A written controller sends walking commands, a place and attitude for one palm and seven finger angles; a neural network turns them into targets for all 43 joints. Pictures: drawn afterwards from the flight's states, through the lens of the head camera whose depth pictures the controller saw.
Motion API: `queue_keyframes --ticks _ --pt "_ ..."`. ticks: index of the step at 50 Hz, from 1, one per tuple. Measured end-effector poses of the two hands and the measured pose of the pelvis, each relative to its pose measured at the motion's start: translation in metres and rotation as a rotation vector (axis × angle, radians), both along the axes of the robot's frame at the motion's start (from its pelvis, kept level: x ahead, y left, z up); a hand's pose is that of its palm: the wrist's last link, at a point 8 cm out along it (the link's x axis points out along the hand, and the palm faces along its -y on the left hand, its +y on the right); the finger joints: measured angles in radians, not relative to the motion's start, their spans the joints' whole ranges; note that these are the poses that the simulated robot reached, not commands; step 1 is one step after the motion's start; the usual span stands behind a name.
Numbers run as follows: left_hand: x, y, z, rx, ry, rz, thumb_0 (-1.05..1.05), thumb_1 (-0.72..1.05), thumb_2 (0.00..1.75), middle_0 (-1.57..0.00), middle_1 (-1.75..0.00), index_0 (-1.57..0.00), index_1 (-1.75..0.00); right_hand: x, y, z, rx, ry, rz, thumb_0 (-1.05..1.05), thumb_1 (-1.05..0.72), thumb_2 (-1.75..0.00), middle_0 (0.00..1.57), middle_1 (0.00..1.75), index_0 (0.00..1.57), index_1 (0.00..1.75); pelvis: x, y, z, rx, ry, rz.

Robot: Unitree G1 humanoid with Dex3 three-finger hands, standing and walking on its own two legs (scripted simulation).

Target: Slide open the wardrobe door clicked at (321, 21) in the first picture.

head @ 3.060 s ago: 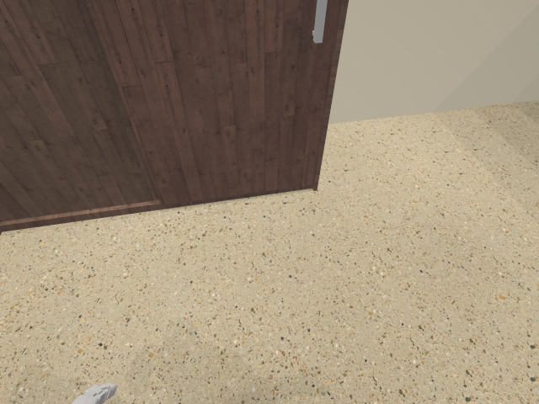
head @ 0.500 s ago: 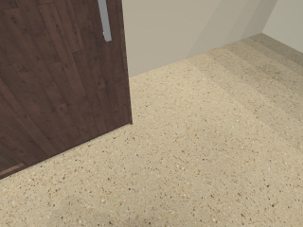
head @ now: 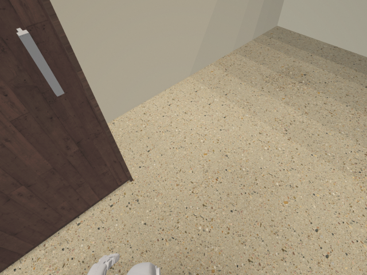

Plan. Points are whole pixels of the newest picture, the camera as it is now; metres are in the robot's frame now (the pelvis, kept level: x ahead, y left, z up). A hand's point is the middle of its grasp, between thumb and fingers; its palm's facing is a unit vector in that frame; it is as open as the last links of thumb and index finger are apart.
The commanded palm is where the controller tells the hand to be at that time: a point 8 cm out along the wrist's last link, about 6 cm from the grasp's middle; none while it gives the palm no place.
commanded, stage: turn to face it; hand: right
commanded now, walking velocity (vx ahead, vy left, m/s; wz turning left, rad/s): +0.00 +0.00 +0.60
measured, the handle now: (40, 63) +0.66 +0.42 +0.12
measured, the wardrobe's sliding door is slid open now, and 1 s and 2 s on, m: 0.00 0.00 0.00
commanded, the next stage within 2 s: take the last steps up to it in 1.06 s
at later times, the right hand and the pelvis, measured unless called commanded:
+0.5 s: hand (247, 257) +0.19 -0.15 -0.15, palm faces -0.22 +0.94 -0.27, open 7.3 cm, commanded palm none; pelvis +0.06 +0.04 +0.00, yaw +17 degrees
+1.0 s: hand (239, 219) +0.29 -0.14 -0.16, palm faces -0.53 +0.82 -0.20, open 7.4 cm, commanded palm none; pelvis +0.09 -0.02 +0.01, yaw +35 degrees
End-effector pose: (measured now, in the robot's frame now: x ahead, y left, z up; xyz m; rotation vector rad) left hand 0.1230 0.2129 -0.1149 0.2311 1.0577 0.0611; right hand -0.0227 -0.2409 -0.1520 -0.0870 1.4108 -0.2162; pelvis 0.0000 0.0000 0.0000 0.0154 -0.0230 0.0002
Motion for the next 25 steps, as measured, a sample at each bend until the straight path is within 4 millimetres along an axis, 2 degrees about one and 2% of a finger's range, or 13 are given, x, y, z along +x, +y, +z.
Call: queue_keyframes --ticks 6,14,19,25 --pt "-0.006 0.017 -0.007 -0.019 0.020 0.141 -0.03 0.94 0.90 -0.21 -0.30 -0.21 -0.30 0.067 0.016 0.008 0.014 -0.049 0.078 0.00 -0.91 -0.90 0.20 0.30 0.19 0.30 0.025 0.004 0.002 -0.014 -0.002 0.073" --pt "-0.048 0.064 -0.046 -0.040 0.155 0.304 -0.01 0.92 0.90 -0.21 -0.30 -0.20 -0.30 0.157 0.039 0.011 -0.052 -0.161 0.232 0.00 -0.92 -0.90 0.20 0.30 0.20 0.30 0.049 0.031 -0.017 -0.024 0.000 0.172" --pt "-0.068 0.082 -0.039 -0.020 0.224 0.367 0.00 0.91 0.90 -0.20 -0.30 -0.20 -0.30 0.186 0.046 0.025 -0.078 -0.186 0.284 0.00 -0.92 -0.89 0.20 0.30 0.20 0.30 0.055 0.038 -0.007 -0.025 0.015 0.222" --pt "-0.070 0.087 -0.021 -0.001 0.189 0.437 0.01 0.91 0.90 -0.20 -0.30 -0.20 -0.30 0.216 0.048 0.034 -0.069 -0.178 0.374 0.00 -0.91 -0.89 0.20 0.30 0.20 0.30 0.065 0.035 0.003 -0.041 0.034 0.297"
